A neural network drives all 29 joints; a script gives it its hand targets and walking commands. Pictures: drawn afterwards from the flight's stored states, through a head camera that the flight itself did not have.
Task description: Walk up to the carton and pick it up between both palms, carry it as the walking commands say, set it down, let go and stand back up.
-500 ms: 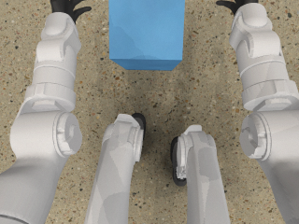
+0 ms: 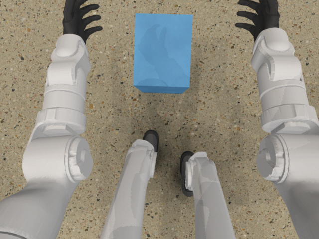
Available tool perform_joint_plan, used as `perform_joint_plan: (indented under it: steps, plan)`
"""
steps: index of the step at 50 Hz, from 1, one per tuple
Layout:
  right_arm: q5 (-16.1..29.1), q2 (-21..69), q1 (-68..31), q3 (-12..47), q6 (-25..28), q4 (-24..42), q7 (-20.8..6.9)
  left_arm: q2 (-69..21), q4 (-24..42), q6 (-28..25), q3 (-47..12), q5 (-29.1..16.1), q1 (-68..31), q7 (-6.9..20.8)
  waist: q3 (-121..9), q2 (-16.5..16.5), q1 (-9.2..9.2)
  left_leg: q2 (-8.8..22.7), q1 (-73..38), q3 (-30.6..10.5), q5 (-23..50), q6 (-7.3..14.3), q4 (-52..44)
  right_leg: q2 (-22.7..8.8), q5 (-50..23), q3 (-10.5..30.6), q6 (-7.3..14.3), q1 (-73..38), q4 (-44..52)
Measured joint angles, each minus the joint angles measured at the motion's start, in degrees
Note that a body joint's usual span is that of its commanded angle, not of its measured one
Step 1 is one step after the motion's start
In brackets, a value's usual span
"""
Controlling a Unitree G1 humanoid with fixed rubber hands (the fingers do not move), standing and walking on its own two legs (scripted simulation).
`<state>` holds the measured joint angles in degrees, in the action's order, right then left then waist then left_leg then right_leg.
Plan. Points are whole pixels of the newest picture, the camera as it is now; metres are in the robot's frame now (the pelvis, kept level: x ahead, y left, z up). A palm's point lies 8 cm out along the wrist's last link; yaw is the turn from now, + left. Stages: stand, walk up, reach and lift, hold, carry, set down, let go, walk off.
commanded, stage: set down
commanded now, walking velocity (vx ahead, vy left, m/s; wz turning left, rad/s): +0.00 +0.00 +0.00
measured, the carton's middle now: (162, 61) +0.55 +0.08 -0.46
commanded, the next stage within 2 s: let go in 0.34 s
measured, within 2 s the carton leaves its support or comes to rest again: neither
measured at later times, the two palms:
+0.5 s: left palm (57, 31) +0.48 +0.25 -0.04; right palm (287, 27) +0.53 -0.13 -0.03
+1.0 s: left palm out of the picture +0.31 +0.24 +0.08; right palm out of the picture +0.36 -0.20 +0.08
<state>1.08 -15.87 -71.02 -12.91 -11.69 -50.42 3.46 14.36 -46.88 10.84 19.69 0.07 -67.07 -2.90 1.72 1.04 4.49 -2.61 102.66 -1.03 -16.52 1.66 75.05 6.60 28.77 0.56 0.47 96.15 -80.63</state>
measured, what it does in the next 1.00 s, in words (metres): rises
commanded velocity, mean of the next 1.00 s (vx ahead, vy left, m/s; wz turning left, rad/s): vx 0.00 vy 0.00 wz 0.00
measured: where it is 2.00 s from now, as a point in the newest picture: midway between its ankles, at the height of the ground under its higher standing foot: (168, 170)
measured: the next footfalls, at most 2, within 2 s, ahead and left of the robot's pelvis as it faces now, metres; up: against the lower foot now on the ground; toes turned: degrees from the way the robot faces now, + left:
none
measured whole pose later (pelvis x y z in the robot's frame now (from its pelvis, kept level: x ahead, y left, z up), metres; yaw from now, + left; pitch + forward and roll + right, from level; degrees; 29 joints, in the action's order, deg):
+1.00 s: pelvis +0.08 +0.00 +0.17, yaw +3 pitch +17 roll +0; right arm -2.4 -9.0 -7.3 -6.6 -0.8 -33.1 -0.8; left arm 10.1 -30.2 0.8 5.9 2.0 -3.4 3.2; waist 0.8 0.6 1.5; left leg -3.4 38.1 -2.2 -9.0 1.5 30.5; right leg 4.1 18.2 3.8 1.7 31.4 -33.2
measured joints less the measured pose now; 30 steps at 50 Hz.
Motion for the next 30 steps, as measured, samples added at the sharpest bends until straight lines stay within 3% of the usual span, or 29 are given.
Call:
perform_joint_plan:
  steps: [10,19,25,30]
  plan:
    - [-1.57,0.73,2.87,-1.68,2.22,-1.7,-1.96,-1.86,-1.21,-1.87,1.3,2.24,2.88,0.74,-0.64,0.15,-0.34,0.06,-12.26,-0.15,4.56,0.22,-15.05,-0.39,-5.42,1.42,-0.27,-11.67,15.26]
    - [-6.65,3.56,5.06,-5.09,4.65,-4.05,-2.85,-4.85,-3.07,-4.42,4.76,7.51,5.0,1.26,-2.08,0.0,-0.81,-0.06,-17.87,-0.58,6.72,0.31,-22.83,-0.78,-7.94,1.74,-0.32,-17.34,23.5]
    - [-9.21,7.01,12.5,-4.82,4.98,1.97,-0.58,-4.8,1.88,-4.88,3.31,9.49,12.69,2.95,-2.02,-0.53,-1.79,-0.28,-20.61,-0.9,6.92,0.44,-25.58,-1.08,-8.36,1.71,-0.37,-20.36,26.78]
    - [-9.52,9.13,25.44,-1.94,4.31,12.0,0.87,-3.51,9.27,-4.2,-1.52,7.54,24.69,5.08,-2.71,-0.98,-1.81,-0.43,-25.71,-0.84,6.95,0.56,-28.91,-1.38,-8.69,2.13,-0.36,-25.6,30.56]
